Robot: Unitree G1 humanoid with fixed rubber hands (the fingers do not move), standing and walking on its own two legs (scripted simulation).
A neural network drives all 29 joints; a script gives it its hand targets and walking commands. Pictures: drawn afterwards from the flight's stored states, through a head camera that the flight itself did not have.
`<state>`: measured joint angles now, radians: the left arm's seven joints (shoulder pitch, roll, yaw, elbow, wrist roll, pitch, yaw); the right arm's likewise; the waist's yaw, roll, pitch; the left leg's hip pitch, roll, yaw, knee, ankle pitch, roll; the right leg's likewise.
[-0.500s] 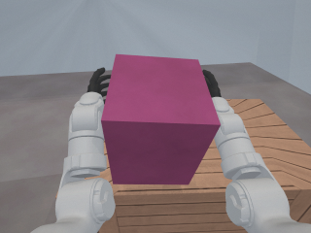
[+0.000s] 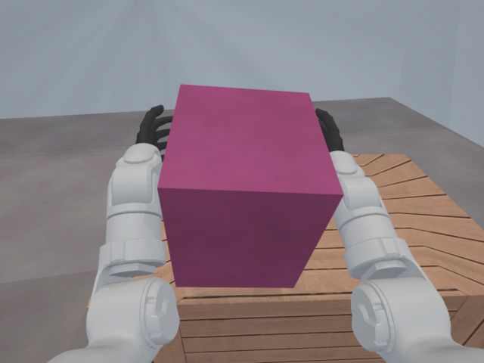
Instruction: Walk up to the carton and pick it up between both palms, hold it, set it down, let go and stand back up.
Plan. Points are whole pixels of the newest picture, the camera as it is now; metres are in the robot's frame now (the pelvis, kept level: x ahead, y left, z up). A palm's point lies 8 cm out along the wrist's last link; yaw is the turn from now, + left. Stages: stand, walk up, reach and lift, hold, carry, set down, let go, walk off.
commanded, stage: hold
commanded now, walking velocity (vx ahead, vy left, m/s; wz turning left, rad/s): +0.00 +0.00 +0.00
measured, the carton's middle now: (240, 192) +0.34 +0.03 +0.19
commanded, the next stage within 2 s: none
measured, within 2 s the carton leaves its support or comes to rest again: neither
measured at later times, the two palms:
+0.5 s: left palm (149, 152) +0.36 +0.18 +0.25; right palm (330, 155) +0.38 -0.11 +0.24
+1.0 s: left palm (149, 152) +0.36 +0.18 +0.25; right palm (330, 155) +0.38 -0.11 +0.24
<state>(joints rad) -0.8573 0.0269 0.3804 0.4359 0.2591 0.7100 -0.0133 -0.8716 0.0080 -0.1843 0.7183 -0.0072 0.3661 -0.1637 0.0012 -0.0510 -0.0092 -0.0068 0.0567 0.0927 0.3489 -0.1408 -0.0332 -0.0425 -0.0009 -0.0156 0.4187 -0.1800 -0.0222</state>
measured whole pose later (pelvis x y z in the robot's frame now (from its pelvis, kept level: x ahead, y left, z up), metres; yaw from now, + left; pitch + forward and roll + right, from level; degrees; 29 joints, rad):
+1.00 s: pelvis +0.00 +0.00 +0.00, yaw +0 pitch -11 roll +1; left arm -0.86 0.03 0.38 0.43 0.26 0.71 -0.01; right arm -0.87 0.01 -0.18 0.72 -0.01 0.37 -0.16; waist 0.00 -0.05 -0.01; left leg -0.01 0.06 0.09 0.35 -0.14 -0.03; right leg -0.04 0.00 -0.02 0.42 -0.18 -0.02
